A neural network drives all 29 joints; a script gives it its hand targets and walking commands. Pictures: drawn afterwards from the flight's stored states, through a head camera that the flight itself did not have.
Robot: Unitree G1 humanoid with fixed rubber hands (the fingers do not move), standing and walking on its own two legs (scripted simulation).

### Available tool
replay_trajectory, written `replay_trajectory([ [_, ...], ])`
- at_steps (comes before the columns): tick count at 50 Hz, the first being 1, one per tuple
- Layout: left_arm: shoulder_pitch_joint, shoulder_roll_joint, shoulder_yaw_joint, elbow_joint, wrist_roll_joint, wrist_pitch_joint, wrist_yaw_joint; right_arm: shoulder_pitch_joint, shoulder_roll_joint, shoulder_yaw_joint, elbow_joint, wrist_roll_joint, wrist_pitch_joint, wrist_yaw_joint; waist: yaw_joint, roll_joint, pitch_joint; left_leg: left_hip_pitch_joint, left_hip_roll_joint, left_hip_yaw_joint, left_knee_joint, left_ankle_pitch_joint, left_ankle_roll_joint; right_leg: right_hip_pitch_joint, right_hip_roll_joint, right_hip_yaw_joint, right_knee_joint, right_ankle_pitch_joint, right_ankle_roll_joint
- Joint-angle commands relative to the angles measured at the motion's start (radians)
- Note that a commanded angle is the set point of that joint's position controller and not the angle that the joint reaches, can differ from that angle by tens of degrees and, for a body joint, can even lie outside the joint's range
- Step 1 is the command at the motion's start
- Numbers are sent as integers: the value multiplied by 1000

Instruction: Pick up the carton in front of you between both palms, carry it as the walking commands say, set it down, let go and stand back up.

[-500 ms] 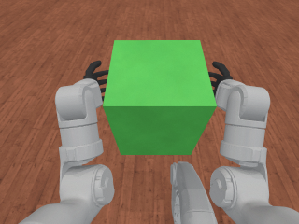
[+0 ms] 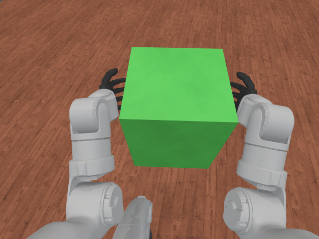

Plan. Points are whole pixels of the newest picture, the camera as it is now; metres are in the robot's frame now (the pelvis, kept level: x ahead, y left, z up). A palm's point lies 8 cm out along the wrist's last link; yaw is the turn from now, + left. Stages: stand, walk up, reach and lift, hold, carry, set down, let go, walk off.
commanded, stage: carry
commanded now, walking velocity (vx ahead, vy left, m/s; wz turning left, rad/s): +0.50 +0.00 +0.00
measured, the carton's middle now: (173, 114) +0.39 +0.02 +0.09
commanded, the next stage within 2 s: none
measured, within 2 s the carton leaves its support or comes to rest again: neither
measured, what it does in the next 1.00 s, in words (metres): climbs: left foot, then right foot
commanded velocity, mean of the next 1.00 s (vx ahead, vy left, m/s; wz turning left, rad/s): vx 0.50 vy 0.00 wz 0.00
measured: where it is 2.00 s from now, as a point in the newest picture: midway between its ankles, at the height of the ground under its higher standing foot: (178, 98)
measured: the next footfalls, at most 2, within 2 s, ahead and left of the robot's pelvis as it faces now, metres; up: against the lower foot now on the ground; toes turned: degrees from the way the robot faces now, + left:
left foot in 0.20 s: +0.34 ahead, +0.11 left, +0.00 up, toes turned +5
right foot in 0.70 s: +0.58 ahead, -0.11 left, +0.00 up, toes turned -12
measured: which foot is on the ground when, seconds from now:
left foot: up 0.00-0.18, down 0.20-0.72, up 0.74-1.00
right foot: down 0.00-0.22, up 0.24-0.68, down 0.70-1.00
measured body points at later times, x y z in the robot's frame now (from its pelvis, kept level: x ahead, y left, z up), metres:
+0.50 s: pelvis +0.30 +0.04 +0.03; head +0.32 +0.05 +0.48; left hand +0.68 +0.18 +0.13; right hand +0.66 -0.13 +0.14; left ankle +0.30 +0.11 -0.73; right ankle +0.37 -0.12 -0.67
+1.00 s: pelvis +0.62 -0.01 +0.02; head +0.60 -0.02 +0.47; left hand +0.88 +0.14 +0.12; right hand +0.88 -0.16 +0.12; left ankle +0.74 +0.13 -0.69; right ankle +0.55 -0.11 -0.73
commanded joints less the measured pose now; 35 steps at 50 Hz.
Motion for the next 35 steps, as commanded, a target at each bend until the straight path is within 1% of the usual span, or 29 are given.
replay_trajectory([
  [1,-654,-885,-596,-95,-303,36,-146,-664,796,659,-10,266,13,40,-19,-140,-439,55,14,26,-328,161,-17,358,-173,197,-209,470,-120],
  [2,-635,-853,-580,-77,-288,50,-145,-672,785,659,-6,276,24,36,-20,-159,-429,99,-1,53,-415,193,-16,354,-163,165,-220,505,-106],
  [3,-622,-820,-560,-58,-274,63,-142,-681,774,657,0,285,36,33,-18,-167,-422,136,-16,84,-496,206,-15,362,-158,141,-230,536,-95],
  [5,-614,-770,-521,-22,-247,85,-134,-713,761,644,20,305,58,30,-6,-172,-379,208,-38,128,-630,245,-10,376,-161,115,-239,620,-78],
  [6,-615,-753,-500,-3,-231,94,-128,-730,758,634,40,316,67,30,-10,-169,-370,267,-58,138,-694,269,-10,386,-162,106,-220,721,-60],
  [7,-614,-740,-481,14,-219,103,-122,-742,752,621,61,326,75,30,-27,-174,-373,323,-81,151,-740,259,-7,409,-167,94,-168,815,-41],
  [8,-616,-726,-465,31,-213,111,-117,-744,739,604,90,326,81,26,-54,-182,-388,417,-104,172,-804,254,-7,416,-163,73,-87,888,-14],
  [9,-630,-711,-450,47,-207,120,-113,-739,733,584,125,327,85,22,-106,-163,-432,601,-105,180,-874,285,-11,369,-151,28,35,889,28],
  [10,-651,-697,-436,57,-200,125,-108,-740,729,562,139,326,89,20,-131,-98,-496,819,-14,95,-849,225,-11,229,-144,25,210,644,57],
  [11,-662,-701,-425,75,-200,136,-103,-729,710,532,160,320,95,15,-124,91,-548,998,218,-222,-741,383,28,20,-94,41,398,288,77],
  [12,-683,-715,-416,92,-197,139,-96,-788,705,524,181,321,92,10,-128,335,-597,1196,346,-607,-881,270,209,-318,72,95,646,-141,94],
  [13,-736,-737,-421,75,-203,136,-91,-786,736,519,182,333,89,12,-127,231,-561,1156,332,-613,-928,170,214,-406,20,170,738,-146,70],
  [14,-762,-787,-423,61,-213,133,-91,-825,791,524,149,348,82,20,-134,125,-544,1094,300,-524,-932,139,194,-422,-8,175,750,-86,57],
  [15,-775,-838,-431,58,-219,127,-95,-860,845,532,125,364,75,31,-134,49,-506,1013,280,-437,-943,151,158,-414,-48,182,702,-29,57],
  [16,-778,-881,-442,60,-223,117,-102,-888,894,544,106,375,66,41,-130,38,-494,947,264,-377,-971,101,132,-385,-80,190,632,16,60],
  [17,-770,-919,-451,67,-220,106,-109,-891,934,552,103,379,58,50,-120,47,-491,910,251,-325,-1004,38,106,-354,-96,182,579,53,67],
  [18,-747,-951,-461,77,-213,96,-115,-873,961,558,110,373,49,59,-119,77,-496,902,241,-292,-1026,36,100,-338,-94,162,547,79,74],
  [20,-681,-1010,-482,102,-199,70,-126,-796,1001,570,139,347,29,75,-107,98,-494,923,232,-230,-1063,64,104,-354,-105,136,450,110,98],
  [22,-605,-1059,-515,102,-193,43,-139,-701,1041,593,149,320,6,91,-94,96,-472,958,225,-166,-1097,151,102,-358,-121,105,297,137,123],
  [24,-539,-1112,-560,77,-201,14,-155,-616,1072,617,136,296,-21,108,-96,102,-449,994,191,-89,-1089,305,79,-331,-110,58,146,185,129],
  [27,-430,-1169,-653,-9,-223,-29,-176,-467,1085,674,65,266,-63,126,-102,142,-434,1070,165,-16,-1061,482,56,-302,-81,6,-3,237,127],
  [31,-290,-1154,-779,-212,-261,-67,-198,-262,1063,784,-106,261,-108,135,-114,167,-403,1124,140,48,-984,630,39,-226,-36,-46,-171,306,111],
  [32,-249,-1132,-804,-266,-271,-71,-201,-216,1043,814,-159,265,-115,134,-115,173,-406,1122,135,59,-943,663,27,-172,-26,-59,-224,326,102],
  [33,-194,-1105,-822,-312,-274,-74,-204,-176,1019,844,-210,272,-120,133,-102,158,-432,1075,127,95,-856,704,6,-31,-12,-88,-289,362,89],
  [34,-157,-1072,-832,-358,-272,-73,-206,-114,1022,867,-232,285,-118,136,-98,116,-477,954,112,131,-744,660,-19,178,-17,-98,-294,361,71],
  [35,-45,-1045,-836,-380,-269,-63,-207,-44,1006,889,-257,297,-108,140,-72,56,-546,759,110,128,-577,427,-54,433,-144,47,-254,301,30],
])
